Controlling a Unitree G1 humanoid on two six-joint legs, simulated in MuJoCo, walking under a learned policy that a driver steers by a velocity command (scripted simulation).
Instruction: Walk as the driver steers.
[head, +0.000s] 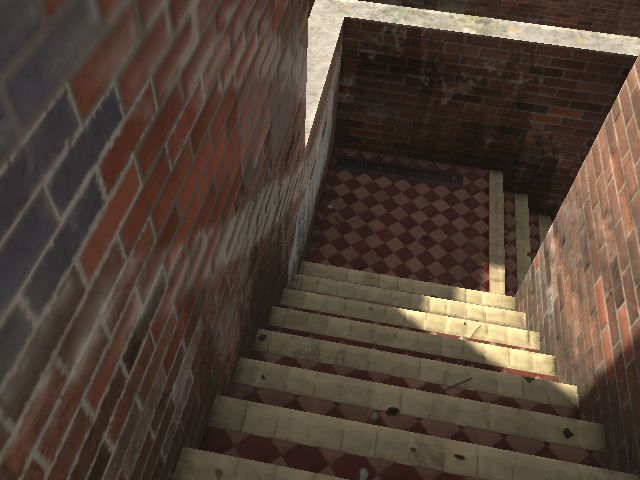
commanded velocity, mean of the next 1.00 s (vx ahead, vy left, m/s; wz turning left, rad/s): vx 0.54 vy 0.00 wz -0.34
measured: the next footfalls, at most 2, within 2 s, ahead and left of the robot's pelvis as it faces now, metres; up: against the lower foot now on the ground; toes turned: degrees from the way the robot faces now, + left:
left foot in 0.28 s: +0.26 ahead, +0.15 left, -0.20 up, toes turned -24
right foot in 0.64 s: +0.47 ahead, -0.18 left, -0.39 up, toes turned -33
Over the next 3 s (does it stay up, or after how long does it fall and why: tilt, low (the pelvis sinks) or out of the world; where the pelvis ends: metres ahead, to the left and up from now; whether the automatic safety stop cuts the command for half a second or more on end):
stays up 1.03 -0.04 -0.83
